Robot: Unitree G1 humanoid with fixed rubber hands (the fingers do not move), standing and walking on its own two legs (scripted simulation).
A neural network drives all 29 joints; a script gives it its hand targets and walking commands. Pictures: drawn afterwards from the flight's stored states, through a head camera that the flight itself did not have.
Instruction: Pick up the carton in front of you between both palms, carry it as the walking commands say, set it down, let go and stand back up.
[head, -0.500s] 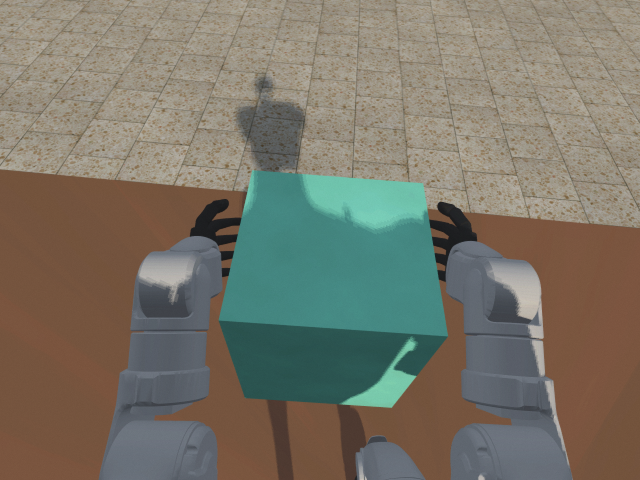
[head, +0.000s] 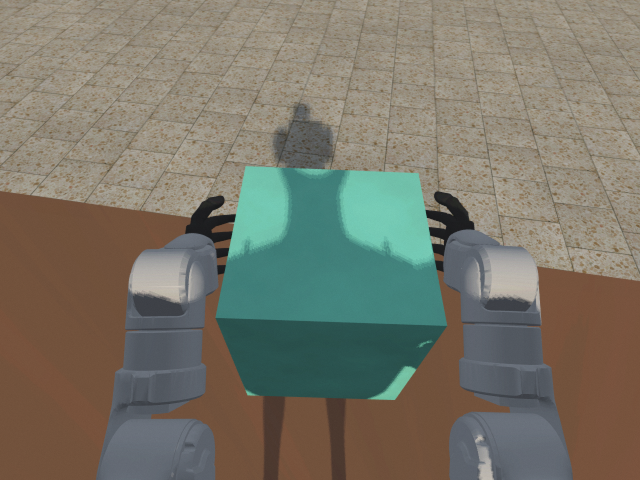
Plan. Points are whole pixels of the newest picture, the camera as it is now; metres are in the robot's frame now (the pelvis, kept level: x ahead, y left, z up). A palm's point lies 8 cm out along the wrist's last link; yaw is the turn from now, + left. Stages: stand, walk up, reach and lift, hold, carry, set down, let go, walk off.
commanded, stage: carry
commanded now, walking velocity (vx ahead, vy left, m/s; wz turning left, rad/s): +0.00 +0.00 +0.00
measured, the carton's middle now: (326, 292) +0.35 +0.01 +0.03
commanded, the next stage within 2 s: none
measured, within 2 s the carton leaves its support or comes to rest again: neither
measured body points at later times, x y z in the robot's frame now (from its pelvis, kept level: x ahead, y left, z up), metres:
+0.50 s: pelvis -0.02 +0.02 +0.00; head -0.05 +0.03 +0.45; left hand +0.33 +0.17 +0.12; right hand +0.33 -0.13 +0.12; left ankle -0.04 +0.12 -0.72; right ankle +0.03 -0.07 -0.74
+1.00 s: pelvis -0.04 +0.03 +0.00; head -0.06 +0.03 +0.45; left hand +0.32 +0.18 +0.12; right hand +0.32 -0.13 +0.12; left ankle -0.04 +0.12 -0.72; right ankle +0.03 -0.07 -0.74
